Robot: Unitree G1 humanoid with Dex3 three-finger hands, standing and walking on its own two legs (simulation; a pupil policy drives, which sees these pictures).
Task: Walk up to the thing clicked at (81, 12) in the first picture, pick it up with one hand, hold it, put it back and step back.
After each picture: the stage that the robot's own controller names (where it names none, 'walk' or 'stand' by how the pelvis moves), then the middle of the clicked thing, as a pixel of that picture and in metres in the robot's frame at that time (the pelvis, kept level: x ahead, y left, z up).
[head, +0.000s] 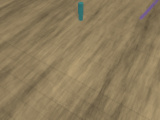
stand; (80, 11) +1.90 +0.08 -0.66
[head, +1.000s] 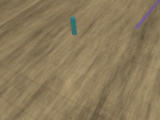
walk; (73, 26) +1.76 +0.30 -0.64
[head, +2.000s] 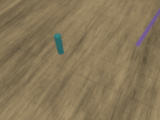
walk; (59, 44) +1.19 +0.36 -0.65
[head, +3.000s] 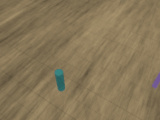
walk; (60, 80) +0.75 +0.25 -0.64
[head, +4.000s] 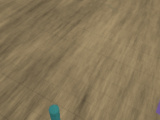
walk; (55, 116) +0.45 +0.18 -0.64
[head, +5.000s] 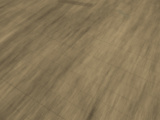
stand; out of the picture +0.35 +0.18 -0.65
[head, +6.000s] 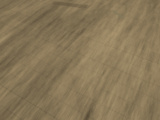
stand; out of the picture +0.34 +0.21 -0.66
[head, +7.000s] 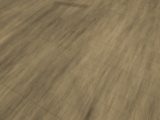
stand; out of the picture +0.35 +0.20 -0.66
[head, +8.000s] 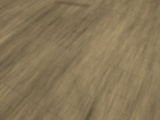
stand; out of the picture +0.35 +0.20 -0.66
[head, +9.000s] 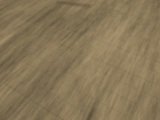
stand; out of the picture +0.34 +0.20 -0.66
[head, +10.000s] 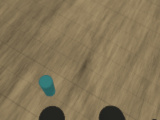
go down; (48, 87) +0.40 +0.17 -0.45
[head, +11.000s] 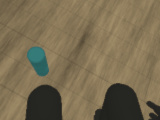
go down; (39, 63) +0.45 +0.19 -0.29
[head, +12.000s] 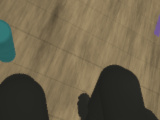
close in; (2, 45) +0.44 +0.22 -0.19
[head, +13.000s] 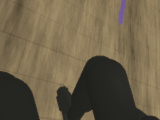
close; out of the picture +0.44 +0.25 -0.16
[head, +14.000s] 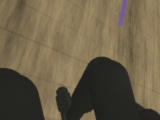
lift; out of the picture +0.41 +0.24 -0.16
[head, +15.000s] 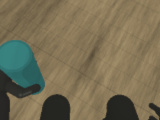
lift; (27, 74) +0.33 +0.19 +0.02
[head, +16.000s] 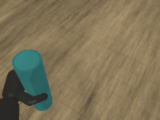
hold; (36, 85) +0.31 +0.17 +0.04
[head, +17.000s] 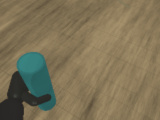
hold; (40, 86) +0.31 +0.16 +0.04
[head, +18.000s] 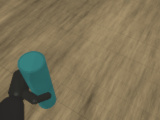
crouch; (41, 84) +0.32 +0.16 +0.03
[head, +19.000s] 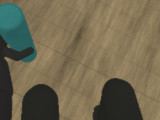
crouch; (20, 40) +0.45 +0.18 -0.03
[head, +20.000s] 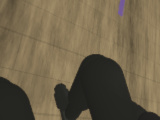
lower; out of the picture +0.45 +0.25 -0.17
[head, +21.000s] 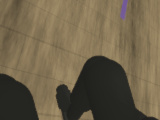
lower; out of the picture +0.43 +0.25 -0.17
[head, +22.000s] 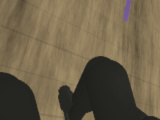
lower; out of the picture +0.43 +0.25 -0.16
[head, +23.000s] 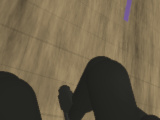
lower; out of the picture +0.42 +0.25 -0.17
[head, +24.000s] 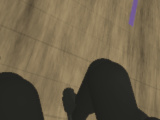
loosen; out of the picture +0.41 +0.22 -0.16
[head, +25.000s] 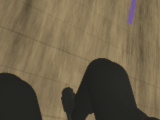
withdraw; out of the picture +0.42 +0.23 -0.17
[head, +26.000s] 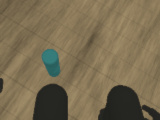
walk; (52, 64) +0.44 +0.17 -0.32
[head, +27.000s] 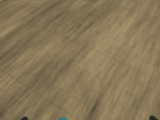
stand; out of the picture +0.36 +0.14 -0.59
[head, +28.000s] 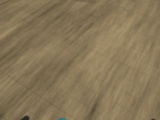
stand; out of the picture +0.36 +0.14 -0.60
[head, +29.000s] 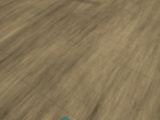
stand; out of the picture +0.37 +0.14 -0.63
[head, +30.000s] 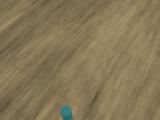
walk; (67, 116) +0.40 +0.13 -0.64
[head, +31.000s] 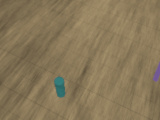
walk; (60, 87) +0.55 +0.17 -0.64
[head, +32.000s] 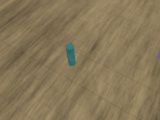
walk; (70, 55) +0.90 +0.18 -0.63
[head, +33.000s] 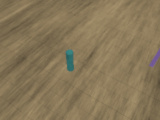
stand; (70, 61) +1.00 +0.17 -0.65
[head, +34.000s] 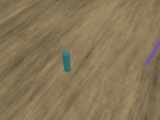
stand; (66, 62) +1.01 +0.19 -0.66
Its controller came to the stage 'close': yes
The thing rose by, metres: 0.69
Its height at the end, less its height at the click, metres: +0.00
